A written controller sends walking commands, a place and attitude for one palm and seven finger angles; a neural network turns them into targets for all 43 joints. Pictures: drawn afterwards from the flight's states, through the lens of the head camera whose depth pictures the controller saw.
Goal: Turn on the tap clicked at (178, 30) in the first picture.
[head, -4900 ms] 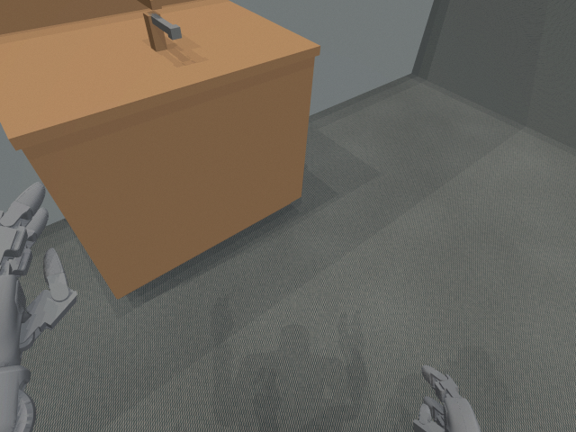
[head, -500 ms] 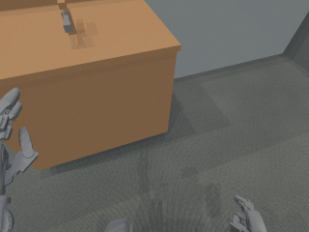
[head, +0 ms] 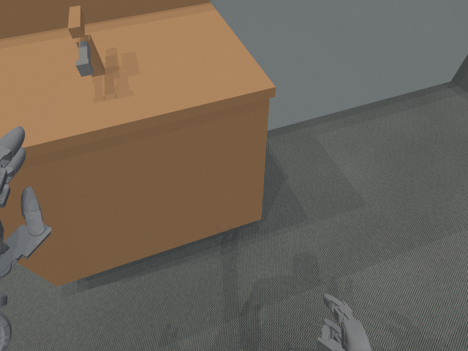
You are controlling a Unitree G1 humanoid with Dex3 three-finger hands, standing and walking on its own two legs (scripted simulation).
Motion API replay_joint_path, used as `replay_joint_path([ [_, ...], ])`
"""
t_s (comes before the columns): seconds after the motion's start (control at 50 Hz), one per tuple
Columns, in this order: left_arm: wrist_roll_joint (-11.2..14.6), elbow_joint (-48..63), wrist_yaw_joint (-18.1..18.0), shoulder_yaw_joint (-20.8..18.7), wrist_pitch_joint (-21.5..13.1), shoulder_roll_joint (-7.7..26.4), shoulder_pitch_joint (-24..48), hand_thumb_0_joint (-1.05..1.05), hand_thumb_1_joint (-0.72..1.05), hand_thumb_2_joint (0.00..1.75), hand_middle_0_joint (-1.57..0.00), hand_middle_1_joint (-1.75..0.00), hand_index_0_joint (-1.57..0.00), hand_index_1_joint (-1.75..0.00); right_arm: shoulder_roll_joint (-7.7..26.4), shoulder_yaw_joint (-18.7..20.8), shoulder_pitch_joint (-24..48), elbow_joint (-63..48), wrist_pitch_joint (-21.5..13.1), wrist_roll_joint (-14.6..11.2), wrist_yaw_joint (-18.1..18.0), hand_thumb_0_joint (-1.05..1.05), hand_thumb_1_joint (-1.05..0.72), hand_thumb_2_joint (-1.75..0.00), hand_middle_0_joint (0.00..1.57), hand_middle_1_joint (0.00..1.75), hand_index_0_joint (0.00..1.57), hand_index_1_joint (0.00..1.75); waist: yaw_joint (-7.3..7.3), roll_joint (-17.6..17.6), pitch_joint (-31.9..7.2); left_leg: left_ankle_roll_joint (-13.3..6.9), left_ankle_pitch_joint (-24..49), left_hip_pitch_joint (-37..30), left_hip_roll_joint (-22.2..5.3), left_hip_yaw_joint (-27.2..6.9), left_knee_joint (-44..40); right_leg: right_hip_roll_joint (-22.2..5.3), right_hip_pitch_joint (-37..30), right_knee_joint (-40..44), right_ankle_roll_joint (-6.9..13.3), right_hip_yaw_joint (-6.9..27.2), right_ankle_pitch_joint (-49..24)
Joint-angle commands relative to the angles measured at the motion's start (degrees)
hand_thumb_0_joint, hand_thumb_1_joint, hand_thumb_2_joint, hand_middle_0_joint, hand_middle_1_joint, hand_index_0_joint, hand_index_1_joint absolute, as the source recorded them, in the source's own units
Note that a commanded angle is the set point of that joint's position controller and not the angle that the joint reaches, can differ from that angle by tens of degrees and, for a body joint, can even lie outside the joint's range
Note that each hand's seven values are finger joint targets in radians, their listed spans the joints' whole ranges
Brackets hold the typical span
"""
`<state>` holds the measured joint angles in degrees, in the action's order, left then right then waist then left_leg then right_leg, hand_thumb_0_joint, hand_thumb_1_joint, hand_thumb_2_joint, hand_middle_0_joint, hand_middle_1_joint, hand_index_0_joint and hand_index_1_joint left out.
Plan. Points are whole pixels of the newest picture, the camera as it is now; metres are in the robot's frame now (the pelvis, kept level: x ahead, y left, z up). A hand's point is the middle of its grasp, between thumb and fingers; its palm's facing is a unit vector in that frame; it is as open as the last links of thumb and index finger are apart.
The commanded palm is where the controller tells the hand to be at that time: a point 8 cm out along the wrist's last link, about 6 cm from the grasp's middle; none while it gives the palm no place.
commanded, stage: take the last steps up to it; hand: left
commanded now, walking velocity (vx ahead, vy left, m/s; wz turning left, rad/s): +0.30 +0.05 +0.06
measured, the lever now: (84, 67) +0.67 +0.39 +0.13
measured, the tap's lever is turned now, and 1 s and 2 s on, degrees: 0 0 0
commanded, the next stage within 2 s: come to a stop and stand still in 1.16 s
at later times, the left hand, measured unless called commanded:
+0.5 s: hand (68, 153) +0.33 +0.25 +0.20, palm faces +0.44 -0.81 -0.38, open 7.4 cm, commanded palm +0.27 +0.28 +0.19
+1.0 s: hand (124, 123) +0.41 +0.20 +0.18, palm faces +0.38 -0.81 -0.45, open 7.4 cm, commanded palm +0.34 +0.25 +0.19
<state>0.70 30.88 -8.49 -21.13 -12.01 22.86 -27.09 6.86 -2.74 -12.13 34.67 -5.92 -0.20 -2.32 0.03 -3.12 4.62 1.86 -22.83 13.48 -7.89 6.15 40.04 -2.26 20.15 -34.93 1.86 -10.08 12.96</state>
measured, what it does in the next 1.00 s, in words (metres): walks ahead: left foot, then right foot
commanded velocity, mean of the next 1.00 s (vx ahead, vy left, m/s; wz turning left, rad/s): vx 0.25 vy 0.06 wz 0.04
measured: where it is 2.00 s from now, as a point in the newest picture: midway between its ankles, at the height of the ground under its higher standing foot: (252, 349)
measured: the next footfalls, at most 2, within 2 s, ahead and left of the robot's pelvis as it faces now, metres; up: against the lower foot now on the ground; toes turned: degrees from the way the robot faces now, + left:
left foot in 0.38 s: +0.18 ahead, +0.12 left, +0.00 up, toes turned +9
right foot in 0.72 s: +0.25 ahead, -0.13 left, +0.00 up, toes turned -8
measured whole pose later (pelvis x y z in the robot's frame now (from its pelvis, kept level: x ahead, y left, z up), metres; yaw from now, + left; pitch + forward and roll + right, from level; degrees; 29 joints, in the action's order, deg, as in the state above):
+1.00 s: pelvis +0.19 -0.04 +0.02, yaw +1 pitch +0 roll +2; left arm 0.8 29.6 -8.6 -20.8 -13.4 20.5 -28.1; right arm 14.4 1.9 -10.1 35.9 -3.8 0.2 -3.4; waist 1.3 1.5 5.5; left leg 0.5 -19.5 23.8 -3.4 5.8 45.0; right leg -3.9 14.2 -28.4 2.3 -9.0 13.9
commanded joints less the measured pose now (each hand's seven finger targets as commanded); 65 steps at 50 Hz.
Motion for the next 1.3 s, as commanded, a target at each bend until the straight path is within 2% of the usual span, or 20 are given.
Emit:
replay_joint_path([
  [0.0, 1.3, 7.6, -1.3, -9.2, -2.6, 10.4, 7.1, 0.0, 0.9, 0.9, -0.2, -0.3, -0.2, -0.3, 9.1, 5.1, 6.3, -7.3, -1.6, -0.3, -0.7, 0.0, -0.9, -0.9, 0.2, 0.3, 0.2, 0.3, -0.47, 17.7, -11.6, -1.6, -7.0, 24.5, 4.2, -6.8, 33.8, -21.9, -20.4, 19.6, 8.8, 35.8, -1.1],
  [0.08, 1.0, 6.9, -0.6, -9.2, -4.3, 8.7, 1.3, 0.0, 0.9, 0.9, -0.2, -0.3, -0.2, -0.3, 8.3, 4.3, 7.7, -5.8, 0.8, -0.2, -0.4, 0.0, -0.9, -0.9, 0.2, 0.3, 0.2, 0.3, -0.15, 7.2, -9.1, 0.1, 1.1, 23.8, 1.0, -6.3, 29.4, -17.4, -14.9, 17.5, 7.9, 19.7, -8.8],
  [0.12, 0.9, 8.1, -0.8, -8.4, -4.9, 8.2, 1.9, 0.0, 0.9, 0.9, -0.2, -0.3, -0.2, -0.3, 9.2, 4.4, 7.0, -6.3, 0.8, 0.0, -0.5, 0.0, -0.9, -0.9, 0.2, 0.3, 0.2, 0.3, 0.49, 9.0, -9.6, -0.1, 3.8, 19.5, 1.1, -4.1, 21.2, -15.9, -12.2, 18.2, 6.9, 13.8, -11.1],
  [0.24, 1.0, 13.5, -2.7, -7.6, -4.4, 8.4, 0.9, 0.0, 0.9, 0.9, -0.2, -0.3, -0.2, -0.3, 9.5, 5.4, 5.8, -8.9, -1.0, 0.4, -1.3, 0.0, -0.9, -0.9, 0.2, 0.3, 0.2, 0.3, -1.99, 8.9, -11.5, -1.6, 5.3, 12.1, 4.3, 2.6, -1.1, -15.3, -17.6, 15.8, 7.5, 13.8, -14.0],
  [0.32, 1.2, 13.3, -3.3, -6.9, -3.7, 8.1, 2.9, 0.0, 0.9, 0.9, -0.2, -0.3, -0.2, -0.3, 10.3, 6.0, 3.7, -9.5, -0.8, 0.2, -2.0, 0.0, -0.9, -0.9, 0.2, 0.3, 0.2, 0.3, -0.61, 6.3, -11.2, -2.1, 11.4, -0.4, 5.6, 4.1, -12.8, -12.0, -13.1, 10.1, 4.4, 11.2, -5.4],
  [0.36, 1.2, 13.0, -3.2, -6.5, -4.3, 7.9, 5.3, 0.0, 0.9, 0.9, -0.2, -0.3, -0.2, -0.3, 12.0, 6.7, 2.8, -9.6, -0.5, -0.1, -2.6, 0.0, -0.9, -0.9, 0.2, 0.3, 0.2, 0.3, 0.66, -4.3, -11.2, -6.1, 10.4, -10.9, -1.1, -6.3, -18.0, -6.6, -2.5, -3.4, 0.9, 8.1, 0.2],
  [0.38, 1.3, 12.5, -3.0, -5.4, -4.6, 7.0, 6.0, 0.0, 0.9, 0.9, -0.2, -0.3, -0.2, -0.3, 12.5, 6.8, 2.9, -9.7, -0.5, -0.5, -2.5, 0.0, -0.9, -0.9, 0.2, 0.3, 0.2, 0.3, 0.62, -15.0, -10.9, -10.9, 15.4, -17.4, -11.7, -22.2, -20.6, -1.0, 9.2, -15.2, -1.6, 3.9, 15.6],
  [0.42, 0.7, 7.0, -2.4, -6.8, -4.8, 9.7, 6.1, 0.0, 0.9, 0.9, -0.2, -0.3, -0.2, -0.3, 11.0, 5.1, 4.4, -9.1, -1.4, 0.2, -2.1, 0.0, -0.9, -0.9, 0.2, 0.3, 0.2, 0.3, 0.67, -11.3, -8.1, -15.6, 15.1, -11.7, -17.1, -30.0, -25.2, -1.2, 15.5, -30.6, -1.5, 9.3, 21.2],
  [0.52, 0.8, 12.3, -1.4, -5.1, -4.3, 6.7, 3.9, 0.0, 0.9, 0.9, -0.2, -0.3, -0.2, -0.3, 11.0, 5.9, 2.9, -7.9, -2.5, -0.5, -1.2, 0.0, -0.9, -0.9, 0.2, 0.3, 0.2, 0.3, -0.08, -8.1, -8.3, -13.0, 22.0, -8.3, -9.8, -11.8, -22.5, -3.0, 13.0, -22.0, -3.0, 6.2, 10.2],
  [0.66, 1.0, 7.5, -1.7, -6.8, -3.4, 7.2, 3.1, 0.0, 0.9, 0.9, -0.2, -0.3, -0.2, -0.3, 10.5, 5.2, 4.0, -7.4, -2.8, -0.5, -1.5, 0.0, -0.9, -0.9, 0.2, 0.3, 0.2, 0.3, -0.51, -5.2, -10.0, -7.5, 11.1, 1.1, -5.8, -2.7, -13.7, 1.1, -9.7, 4.8, -3.5, -1.4, 2.2],
  [0.68, 0.7, 7.0, -1.8, -6.8, -3.3, 7.7, 4.2, 0.0, 0.9, 0.9, -0.2, -0.3, -0.2, -0.3, 10.0, 5.1, 4.2, -7.4, -2.5, -0.5, -1.7, 0.0, -0.9, -0.9, 0.2, 0.3, 0.2, 0.3, -0.44, -0.9, -10.8, -6.0, 6.2, 3.7, -3.4, -0.4, -7.2, -0.8, -13.4, 8.5, -2.5, 1.9, 1.4],
  [0.72, 0.5, 5.4, -2.0, -8.5, -2.7, 10.7, 5.5, 0.0, 0.9, 0.9, -0.2, -0.3, -0.2, -0.3, 7.9, 4.4, 5.5, -8.0, -2.1, -0.4, -1.7, 0.0, -0.9, -0.9, 0.2, 0.3, 0.2, 0.3, -1.11, 22.7, -10.2, -2.0, -10.6, 22.3, 7.3, 1.7, 20.0, -20.6, -20.7, 18.5, 7.3, 35.5, -4.0],
  [0.76, 0.9, 5.8, -1.2, -7.4, -3.5, 9.3, 9.0, 0.0, 0.9, 0.9, -0.2, -0.3, -0.2, -0.3, 9.7, 5.4, 4.9, -6.1, -2.4, -0.1, -1.1, 0.0, -0.9, -0.9, 0.2, 0.3, 0.2, 0.3, -0.4, 16.9, -9.2, -1.2, -5.6, 22.9, 3.9, -6.9, 29.9, -21.8, -15.9, 20.7, 8.6, 34.6, 1.6],
  [0.86, 0.3, 7.1, -1.3, -7.3, -5.0, 8.0, 2.9, 0.0, 0.9, 0.9, -0.2, -0.3, -0.2, -0.3, 9.0, 4.3, 6.5, -5.7, -0.2, 0.1, -0.9, 0.0, -0.9, -0.9, 0.2, 0.3, 0.2, 0.3, 0.13, 10.6, -9.5, -0.6, 2.3, 15.9, 3.0, -3.3, 16.5, -15.9, -12.7, 16.6, 6.0, 13.3, -16.4],
  [0.96, 0.7, 11.8, -2.5, -8.4, -5.0, 8.3, -1.2, 0.0, 0.9, 0.9, -0.2, -0.3, -0.2, -0.3, 9.3, 5.4, 5.9, -8.4, -0.6, 0.5, -1.0, 0.0, -0.9, -0.9, 0.2, 0.3, 0.2, 0.3, -1.77, 10.3, -12.2, -1.4, 4.2, 10.3, 5.6, 1.9, -1.5, -15.1, -17.9, 14.3, 6.3, 12.8, -19.2],
  [1.04, 1.1, 14.6, -3.1, -7.9, -4.7, 8.3, 0.2, 0.0, 0.9, 0.9, -0.2, -0.3, -0.2, -0.3, 10.4, 6.5, 3.8, -9.2, -0.3, 0.2, -1.6, 0.0, -0.9, -0.9, 0.2, 0.3, 0.2, 0.3, -0.09, 4.8, -12.9, -1.8, 12.4, -2.0, 6.3, 2.0, -14.9, -11.9, -13.8, 7.7, 2.9, 10.5, -9.3],
  [1.06, 1.1, 15.2, -2.9, -7.4, -4.8, 8.4, 1.4, 0.0, 0.9, 0.9, -0.2, -0.3, -0.2, -0.3, 11.2, 6.9, 3.3, -9.4, -0.3, 0.0, -1.8, 0.0, -0.9, -0.9, 0.2, 0.3, 0.2, 0.3, 0.35, 0.1, -12.7, -3.1, 12.8, -5.8, 3.5, -1.7, -17.2, -9.6, -9.7, 2.5, 1.4, 9.2, -4.6],
  [1.08, 1.2, 16.2, -2.8, -7.0, -5.1, 8.1, 2.5, 0.0, 0.9, 0.9, -0.2, -0.3, -0.2, -0.3, 12.7, 7.3, 3.4, -9.9, -0.3, -0.4, -2.1, 0.0, -0.9, -0.9, 0.2, 0.3, 0.2, 0.3, 0.21, -10.4, -12.0, -6.9, 18.2, -10.4, -5.4, -13.9, -19.5, -3.9, -0.5, -7.0, -1.3, 5.4, 6.2],
  [1.12, 0.4, 9.6, -2.4, -6.7, -5.3, 8.5, 1.7, 0.0, 0.9, 0.9, -0.2, -0.3, -0.2, -0.3, 11.5, 6.4, 3.5, -9.1, -1.1, -0.3, -1.5, 0.0, -0.9, -0.9, 0.2, 0.3, 0.2, 0.3, 0.21, -12.1, -8.3, -13.8, 20.5, -8.3, -14.1, -26.6, -24.4, 0.0, 9.7, -24.2, -1.8, 6.5, 23.3],
  [1.28, 1.3, 11.4, -1.0, -4.2, -3.1, 6.0, 1.7, 0.0, 0.9, 0.9, -0.2, -0.3, -0.2, -0.3, 11.3, 5.5, 2.8, -7.7, -2.8, -0.2, -0.7, 0.0, -0.9, -0.9, 0.2, 0.3, 0.2, 0.3, 0.42, -7.7, -10.2, -9.8, 34.7, -6.4, -6.5, -9.6, -19.9, 0.5, 2.5, -8.9, -3.7, 3.6, 7.8],
])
